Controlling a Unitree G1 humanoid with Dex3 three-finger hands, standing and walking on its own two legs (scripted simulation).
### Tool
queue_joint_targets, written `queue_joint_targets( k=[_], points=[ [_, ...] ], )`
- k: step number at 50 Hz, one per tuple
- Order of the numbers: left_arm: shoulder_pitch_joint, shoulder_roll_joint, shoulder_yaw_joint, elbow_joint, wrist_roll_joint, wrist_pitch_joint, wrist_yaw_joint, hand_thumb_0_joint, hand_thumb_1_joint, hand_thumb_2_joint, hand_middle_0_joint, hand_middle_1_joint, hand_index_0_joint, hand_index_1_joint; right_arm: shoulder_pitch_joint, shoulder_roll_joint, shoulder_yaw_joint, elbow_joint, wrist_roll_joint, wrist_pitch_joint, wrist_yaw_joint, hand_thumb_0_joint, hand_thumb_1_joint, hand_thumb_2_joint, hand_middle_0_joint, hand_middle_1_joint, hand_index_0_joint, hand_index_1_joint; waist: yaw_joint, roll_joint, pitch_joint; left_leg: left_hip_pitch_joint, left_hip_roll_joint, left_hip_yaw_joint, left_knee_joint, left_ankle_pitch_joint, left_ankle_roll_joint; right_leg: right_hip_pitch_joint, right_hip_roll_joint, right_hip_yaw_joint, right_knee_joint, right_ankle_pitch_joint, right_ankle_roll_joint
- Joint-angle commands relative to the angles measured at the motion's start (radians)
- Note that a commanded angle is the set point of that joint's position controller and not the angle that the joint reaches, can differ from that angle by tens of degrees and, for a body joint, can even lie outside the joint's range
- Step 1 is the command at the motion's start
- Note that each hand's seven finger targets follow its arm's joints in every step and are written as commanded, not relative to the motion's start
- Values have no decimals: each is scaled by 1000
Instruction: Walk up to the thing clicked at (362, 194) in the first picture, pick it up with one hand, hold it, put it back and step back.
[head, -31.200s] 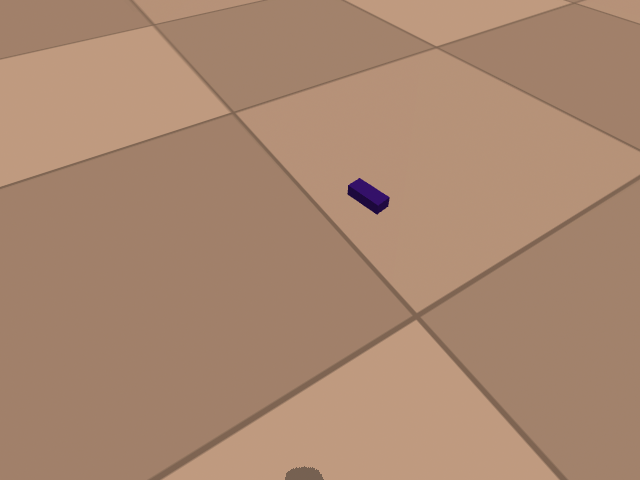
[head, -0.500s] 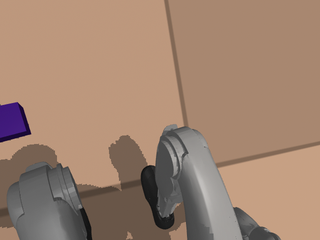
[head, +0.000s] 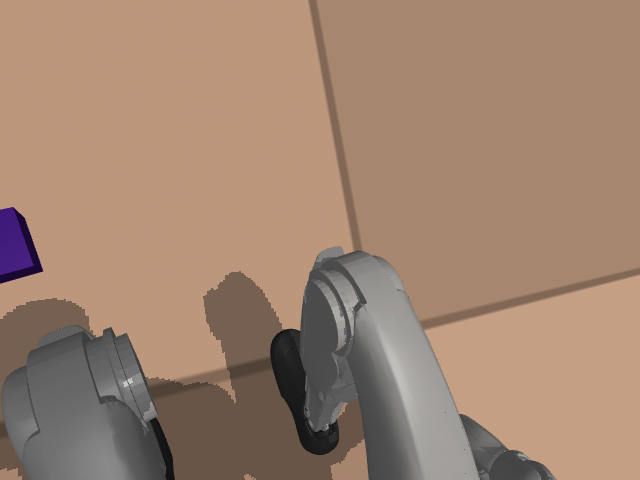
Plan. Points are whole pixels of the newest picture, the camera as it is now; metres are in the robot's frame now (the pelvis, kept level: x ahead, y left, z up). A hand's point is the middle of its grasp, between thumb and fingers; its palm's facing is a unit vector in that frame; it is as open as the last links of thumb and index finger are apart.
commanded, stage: open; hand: left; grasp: from above
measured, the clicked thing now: out of the picture +0.41 +0.33 -0.26
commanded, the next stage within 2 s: withdraw in 0.64 s
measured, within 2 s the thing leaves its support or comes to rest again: neither
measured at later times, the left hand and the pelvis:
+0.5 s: hand out of the picture +0.41 +0.32 -0.24, palm faces -0.48 -0.14 -0.87, open 13.5 cm; pelvis +0.00 +0.00 +0.00, yaw +0 degrees
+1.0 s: hand out of the picture +0.43 +0.32 -0.22, palm faces -0.35 -0.12 -0.93, open 13.9 cm; pelvis +0.00 +0.00 +0.00, yaw +0 degrees
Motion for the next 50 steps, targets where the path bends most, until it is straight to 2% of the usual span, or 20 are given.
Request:
queue_joint_targets(
  k=[1, 4, 9, 10, 12, 18, 21, 25, 26, 27, 29, 30, 34, 35, 39, 43, 45, 46, 47, 50],
  points=[
    [-253, 185, -25, -126, -17, -5, 37, 0, -187, 821, -338, -826, -346, -818, 144, -336, -93, -10, 0, -21, -9, 0, -892, -898, 201, 301, 201, 301, -36, 461, -584, 447, -5, 91, -288, 169, 1, 298, 64, -84, -199, 185, -52],
    [-245, 236, 19, -155, -17, 1, 54, 0, -289, 853, -261, -847, -264, -843, 172, -336, -92, -3, 1, -24, -5, 0, -890, -898, 201, 301, 201, 301, -22, 470, -642, 470, -3, 93, -292, 204, -1, 338, 67, -82, -205, 215, -53],
    [-253, 177, -15, -133, -22, 19, 49, 0, -378, 948, -188, -938, -188, -937, 151, -336, -92, -15, 3, -38, 9, 0, -892, -899, 201, 301, 201, 301, -39, 482, -601, 478, 0, 82, -289, 216, -7, 304, 64, -90, -183, 234, -52],
    [-239, 222, 20, -142, -25, 22, 54, 0, -408, 954, -168, -943, -166, -944, 171, -342, -98, 1, 2, -33, 8, 0, -893, -900, 201, 301, 201, 301, -29, 501, -631, 491, 1, 86, -296, 235, -7, 332, 70, -88, -193, 247, -53],
    [-227, 235, 34, -122, -20, 31, 49, 0, -434, 982, -139, -972, -138, -972, 178, -338, -85, -7, 3, -36, 14, 0, -891, -899, 201, 301, 201, 301, -34, 500, -626, 507, 0, 82, -290, 259, -9, 324, 60, -94, -177, 269, -49],
    [-211, 226, 30, -131, -33, 33, 27, 0, -500, 1075, -85, -1052, -79, -1057, 159, -340, -100, -13, 14, -30, 16, 0, -892, -900, 201, 301, 201, 301, -14, 509, -638, 495, -1, 83, -300, 252, -12, 336, 66, -87, -180, 260, -56],
    [-229, 190, 3, -111, -39, 26, 5, 0, -494, 1035, -76, -1048, -78, -1044, 167, -343, -97, -21, 13, -32, 19, 0, -891, -899, 201, 301, 201, 301, -45, 473, -578, 456, -3, 90, -283, 216, -3, 310, 59, -88, -185, 237, -49],
    [-213, 234, 37, -134, -43, 4, 5, 0, -480, 1038, -74, -1064, -79, -1057, 196, -336, -91, -20, 20, -21, 12, 0, -890, -898, 202, 301, 201, 301, -29, 485, -635, 487, -5, 90, -289, 260, -5, 360, 60, -89, -190, 268, -50],
    [-219, 196, 1, -117, -39, 2, -1, 0, -478, 1037, -75, -1065, -80, -1059, 173, -338, -93, -26, 18, -22, 14, 0, -889, -899, 201, 301, 201, 301, -36, 471, -617, 465, -2, 91, -280, 239, -3, 348, 65, -83, -189, 252, -53],
    [-220, 210, 13, -100, -44, -3, 1, 0, -479, 1030, -72, -1067, -79, -1059, 182, -318, -72, -20, 15, -22, 13, 0, -890, -899, 201, 301, 201, 301, -41, 434, -609, 449, -4, 93, -271, 233, 2, 354, 64, -90, -198, 250, -48],
    [-238, 209, -2, -129, -40, -13, 2, 0, -486, 1009, -67, -1049, -74, -1041, 182, -342, -89, -26, 20, -22, 6, 0, -889, -898, 201, 301, 201, 301, -44, 452, -625, 467, -4, 99, -268, 230, 1, 358, 67, -77, -198, 250, -50],
    [-250, 246, 24, -149, -37, -17, 7, 0, -467, 1014, -71, -1064, -82, -1051, 194, -336, -82, -20, 18, -21, 6, 0, -888, -897, 201, 301, 201, 301, -37, 470, -642, 478, -4, 98, -275, 244, 0, 369, 65, -84, -202, 256, -50],
    [-222, 239, 20, -145, -29, -19, 29, 0, -445, 1033, -76, -1082, -87, -1068, 170, -333, -78, -19, 14, -18, 0, 0, -883, -896, 202, 301, 201, 301, -20, 475, -639, 475, -2, 87, -296, 229, -6, 351, 71, -89, -200, 233, -56],
    [-232, 203, -14, -128, -25, -17, 31, 0, -450, 1016, -72, -1080, -86, -1064, 156, -339, -83, -27, 14, -21, -1, 0, -885, -897, 202, 301, 201, 301, -27, 475, -617, 454, -2, 90, -293, 198, -5, 336, 72, -82, -198, 210, -59],
    [-227, 228, 7, -108, -20, -3, 44, 0, -482, 963, -66, -1026, -87, -1003, 167, -346, -85, -28, 11, -28, 1, 0, -899, -897, 201, 300, 201, 300, -30, 452, -604, 449, -2, 91, -290, 195, -2, 329, 71, -81, -198, 207, -57],
    [-232, 247, 47, -153, -29, 28, 74, 0, -484, 963, -66, -1016, -84, -995, 179, -346, -97, -23, 11, -42, 14, 0, -899, -898, 201, 300, 201, 300, -16, 498, -644, 485, 0, 90, -295, 225, -8, 329, 65, -85, -189, 238, -55],
    [-257, 258, 77, -260, -51, 50, 80, 0, -492, 970, -68, -1007, -81, -992, 176, -341, -120, -18, 18, -46, 23, 0, -899, -899, 201, 300, 201, 300, 22, 565, -728, 532, 2, 96, -310, 250, -15, 340, 66, -78, -191, 256, -60],
    [-254, 230, 70, -274, -58, 64, 72, 0, -501, 974, -67, -1007, -78, -994, 176, -331, -126, -40, 27, -48, 31, 0, -900, -900, 201, 300, 201, 300, 22, 581, -756, 564, 2, 100, -306, 268, -19, 336, 63, -72, -185, 277, -60],
    [-266, 213, 69, -370, -75, 72, 65, 0, -501, 975, -65, -1009, -76, -995, 184, -316, -133, -32, 37, -48, 37, 0, -899, -899, 201, 300, 201, 300, 49, 649, -817, 595, -1, 111, -323, 312, -25, 352, 63, -68, -184, 306, -65],
    [-195, 173, 66, -425, -114, 118, 21, 0, -499, 972, -64, -998, -75, -985, 203, -302, -174, -5, 67, -33, 51, 0, -897, -899, 201, 300, 201, 300, 85, 651, -858, 598, -6, 132, -332, 344, -24, 331, 58, -59, -191, 324, -68]
  ],
)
